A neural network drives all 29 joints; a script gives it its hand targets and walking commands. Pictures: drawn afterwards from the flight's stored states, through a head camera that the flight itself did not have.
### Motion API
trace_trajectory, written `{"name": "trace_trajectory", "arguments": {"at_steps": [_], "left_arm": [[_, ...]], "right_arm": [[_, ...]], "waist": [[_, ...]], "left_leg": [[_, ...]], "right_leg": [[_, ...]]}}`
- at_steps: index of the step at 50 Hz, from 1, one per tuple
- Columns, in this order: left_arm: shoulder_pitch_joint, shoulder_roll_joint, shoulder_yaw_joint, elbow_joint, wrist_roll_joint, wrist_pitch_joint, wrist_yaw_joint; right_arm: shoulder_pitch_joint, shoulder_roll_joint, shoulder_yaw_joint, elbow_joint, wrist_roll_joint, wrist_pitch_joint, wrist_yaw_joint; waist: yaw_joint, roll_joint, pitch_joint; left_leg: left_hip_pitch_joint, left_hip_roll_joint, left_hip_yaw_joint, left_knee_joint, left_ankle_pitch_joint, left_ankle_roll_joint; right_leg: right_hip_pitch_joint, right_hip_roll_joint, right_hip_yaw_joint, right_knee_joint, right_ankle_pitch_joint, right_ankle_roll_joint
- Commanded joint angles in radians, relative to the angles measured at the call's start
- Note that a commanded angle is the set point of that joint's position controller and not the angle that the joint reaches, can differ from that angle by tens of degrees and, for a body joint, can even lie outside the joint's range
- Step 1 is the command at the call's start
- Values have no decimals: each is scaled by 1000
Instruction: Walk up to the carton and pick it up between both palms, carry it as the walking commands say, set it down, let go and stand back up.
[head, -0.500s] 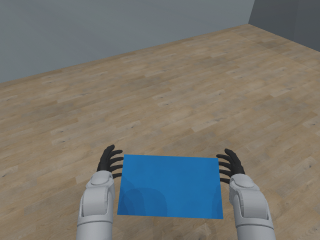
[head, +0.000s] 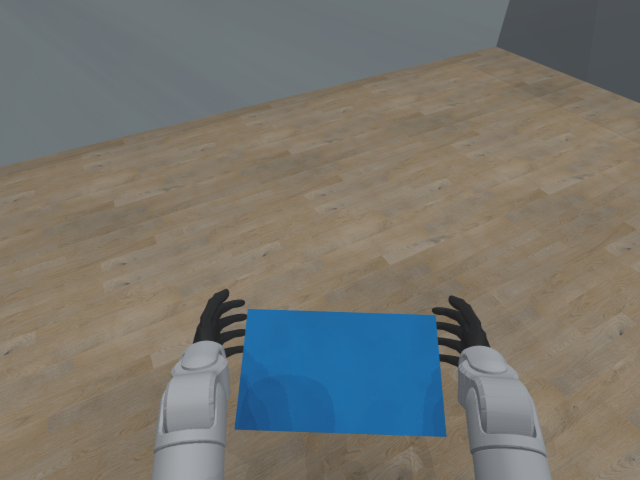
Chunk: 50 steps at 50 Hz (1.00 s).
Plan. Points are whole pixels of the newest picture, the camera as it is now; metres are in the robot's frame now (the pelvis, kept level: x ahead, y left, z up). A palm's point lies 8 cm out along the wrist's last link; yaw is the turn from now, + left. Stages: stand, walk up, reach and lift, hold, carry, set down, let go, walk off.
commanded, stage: carry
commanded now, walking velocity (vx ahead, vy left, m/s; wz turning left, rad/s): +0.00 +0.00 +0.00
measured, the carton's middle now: (337, 375) +0.29 +0.00 -0.06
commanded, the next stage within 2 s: none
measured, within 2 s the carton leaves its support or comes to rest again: neither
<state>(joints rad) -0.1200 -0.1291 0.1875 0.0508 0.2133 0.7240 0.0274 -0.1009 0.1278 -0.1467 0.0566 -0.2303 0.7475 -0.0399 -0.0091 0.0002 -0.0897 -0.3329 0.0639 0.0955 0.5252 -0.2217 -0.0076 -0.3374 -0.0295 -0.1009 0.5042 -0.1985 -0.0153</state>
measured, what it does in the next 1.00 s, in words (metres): walks backwards: right foot, then left foot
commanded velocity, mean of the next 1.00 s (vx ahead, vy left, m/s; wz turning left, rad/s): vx -0.10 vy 0.08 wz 0.00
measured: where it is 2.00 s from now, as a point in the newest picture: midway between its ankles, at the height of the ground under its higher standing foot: outside the picture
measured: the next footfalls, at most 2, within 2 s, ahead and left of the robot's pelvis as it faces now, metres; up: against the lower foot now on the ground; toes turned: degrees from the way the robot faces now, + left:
right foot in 0.72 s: -0.12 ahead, -0.01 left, +0.00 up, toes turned -9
left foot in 0.90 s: -0.01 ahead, +0.21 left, +0.00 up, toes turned -17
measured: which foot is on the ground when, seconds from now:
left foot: down 0.00-0.78, up 0.80-0.88, down 0.90-1.00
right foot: down 0.00-0.38, up 0.40-0.70, down 0.72-1.00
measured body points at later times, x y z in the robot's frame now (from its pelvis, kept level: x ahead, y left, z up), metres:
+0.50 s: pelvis -0.05 +0.06 -0.01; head -0.04 +0.07 +0.44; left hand +0.23 +0.23 +0.05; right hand +0.23 -0.10 +0.06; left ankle +0.02 +0.13 -0.73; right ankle -0.04 -0.07 -0.68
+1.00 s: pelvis -0.14 +0.11 -0.01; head -0.15 +0.12 +0.44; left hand +0.16 +0.25 +0.06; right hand +0.12 -0.08 +0.07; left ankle -0.05 +0.19 -0.73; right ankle -0.17 -0.01 -0.73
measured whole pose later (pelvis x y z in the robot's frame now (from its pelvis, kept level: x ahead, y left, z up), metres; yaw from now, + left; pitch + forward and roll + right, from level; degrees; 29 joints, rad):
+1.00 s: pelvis -0.14 +0.11 -0.01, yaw -5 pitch +2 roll +0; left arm -0.20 -0.14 0.16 -0.23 0.14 1.16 0.16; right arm -0.20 0.14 -0.14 -0.24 -0.10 1.18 -0.21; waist -0.02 -0.01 -0.09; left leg -0.43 0.01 0.14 0.53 -0.14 0.06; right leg -0.31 -0.06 -0.09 0.63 -0.37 0.01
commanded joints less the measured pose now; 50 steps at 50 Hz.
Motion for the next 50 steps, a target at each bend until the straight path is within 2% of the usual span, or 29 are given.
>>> {"name": "trace_trajectory", "arguments": {"at_steps": [1, 5, 7, 10, 12, 13, 15, 18, 19, 20, 21, 22, 23, 25, 27, 31, 34, 36, 38, 39, 40, 42, 44, 45, 46, 47, 48, 49, 50], "left_arm": [[-433, -780, -609, -63, -273, -23, -265], [-441, -784, -617, -88, -282, -20, -264], [-490, -784, -671, -244, -358, 26, -248], [-368, -741, -727, -389, -452, 169, -201], [-268, -722, -729, -396, -470, 282, -183], [-255, -726, -730, -392, -470, 325, -184], [-303, -761, -746, -420, -478, 385, -197], [-411, -807, -762, -482, -502, 432, -207], [-428, -815, -764, -487, -503, 440, -205], [-455, -814, -767, -491, -504, 446, -205], [-498, -809, -776, -473, -509, 451, -207], [-524, -827, -782, -461, -525, 451, -213], [-547, -853, -783, -449, -544, 449, -222], [-576, -893, -798, -445, -569, 455, -230], [-582, -901, -799, -457, -587, 462, -231], [-558, -906, -780, -445, -596, 483, -235], [-524, -923, -772, -416, -588, 481, -242], [-512, -938, -772, -396, -588, 472, -246], [-481, -938, -762, -389, -564, 448, -242], [-535, -951, -761, -415, -572, 446, -242], [-563, -961, -756, -424, -571, 445, -239], [-572, -950, -754, -432, -560, 444, -231], [-543, -925, -731, -419, -535, 447, -223], [-515, -917, -721, -404, -516, 450, -220], [-475, -907, -707, -383, -495, 452, -216], [-475, -899, -698, -352, -483, 454, -214], [-497, -900, -713, -337, -483, 452, -218], [-537, -902, -731, -340, -496, 449, -221], [-581, -917, -749, -353, -516, 447, -224]], "right_arm": [[-491, 796, 611, -121, 280, -62, 264], [-498, 800, 621, -145, 289, -58, 263], [-545, 810, 666, -296, 351, -7, 251], [-471, 778, 711, -462, 445, 144, 222], [-409, 749, 726, -485, 481, 257, 216], [-402, 746, 736, -480, 497, 300, 220], [-441, 770, 751, -483, 536, 358, 238], [-500, 822, 741, -479, 581, 412, 257], [-506, 827, 732, -463, 584, 421, 260], [-498, 829, 720, -439, 581, 426, 262], [-520, 848, 717, -430, 583, 432, 263], [-541, 863, 707, -419, 583, 438, 263], [-561, 882, 695, -405, 570, 439, 261], [-568, 907, 686, -409, 548, 435, 249], [-578, 915, 681, -451, 547, 429, 238], [-526, 915, 674, -441, 531, 438, 225], [-521, 929, 687, -441, 526, 435, 223], [-527, 933, 691, -441, 524, 432, 223], [-611, 957, 724, -483, 543, 429, 234], [-633, 978, 733, -474, 553, 430, 237], [-644, 986, 733, -470, 564, 430, 242], [-634, 989, 743, -449, 581, 432, 249], [-608, 972, 748, -420, 593, 438, 257], [-599, 958, 747, -412, 596, 441, 261], [-592, 939, 739, -404, 598, 445, 263], [-575, 936, 723, -348, 585, 446, 267], [-552, 933, 712, -323, 568, 442, 268], [-569, 934, 704, -325, 566, 439, 270], [-597, 952, 703, -340, 570, 436, 269]], "waist": [[-1, 9, -246], [0, 12, -245], [1, 5, -282], [13, -74, -325], [21, -148, -316], [21, -193, -298], [18, -206, -262], [10, -157, -237], [6, -74, -237], [2, 171, -224], [-10, 266, -223], [-9, 200, -208], [-3, 135, -199], [11, 98, -216], [15, 107, -275], [2, 142, -337], [12, 118, -377], [22, 58, -392], [41, -191, -291], [41, -219, -238], [34, -173, -210], [20, -103, -216], [16, -100, -237], [20, -91, -264], [29, -51, -304], [30, 16, -336], [22, 61, -317], [19, 95, -268], [15, 88, -238]], "left_leg": [[101, 87, -91, -82, 49, 23], [100, 80, -86, -71, 77, 22], [102, 76, -74, -17, 135, 14], [35, 48, -50, 101, 118, 16], [-54, 21, -37, 165, -5, 10], [-85, 4, -28, 174, -144, 8], [-91, -13, -20, 197, -234, 6], [33, -19, 0, 52, -72, 18], [92, 26, -56, -47, -17, 37], [125, 208, -282, -209, 105, 100], [69, 322, -341, -252, 181, 200], [23, 317, -291, -225, 221, 239], [-6, 279, -222, -192, 202, 239], [56, 203, -128, -143, 176, 196], [157, 200, -156, -144, 154, 187], [248, 255, -241, -203, 133, 219], [283, 252, -234, -204, 187, 200], [207, 201, -185, -185, 109, 131], [-25, 56, -61, -69, -50, 15], [-79, 35, -57, 40, -112, 6], [-88, 26, -59, 104, -108, 1], [-74, -3, -37, 153, -25, 8], [4, -26, 20, 0, 99, 2], [72, -8, 11, -41, 189, 5], [155, 58, -61, -41, 355, 19], [200, 114, -116, -18, 489, 56], [163, 147, -188, -105, 343, 69], [120, 170, -244, -191, 96, 76], [75, 179, -265, -242, -115, 80]], "right_leg": [[77, -104, 94, -86, 78, -14], [80, -116, 101, -83, 121, -13], [83, -157, 120, -46, 238, -7], [110, -236, 206, -29, 373, -37], [152, -309, 286, -40, 493, -77], [160, -343, 312, -54, 543, -100], [133, -366, 309, -65, 567, -115], [12, -291, 193, -6, 415, -59], [-52, -229, 130, 65, 242, -19], [-172, -99, 12, 251, -115, 31], [-200, 6, -32, 517, -439, 35], [-202, -12, 47, 683, -459, 16], [-202, -28, 66, 743, -390, 2], [-217, -35, 33, 648, -298, 1], [-201, -12, 1, 546, -327, 13], [-115, 13, 2, 345, -367, 4], [-1, 19, 1, 108, -302, -8], [179, -39, 48, -135, -167, -6], [161, -285, 355, -172, -215, -117], [120, -356, 388, -211, -121, -154], [90, -365, 339, -196, -1, -160], [94, -294, 178, -92, 252, -117], [106, -218, 78, 11, 400, -60], [102, -184, 61, 56, 379, -27], [71, -156, 60, 86, 280, 2], [41, -106, 60, 69, 100, 32], [38, -69, 34, 74, -159, 39], [16, -44, 34, 71, -274, 39], [23, -40, 40, 71, -295, 32]]}}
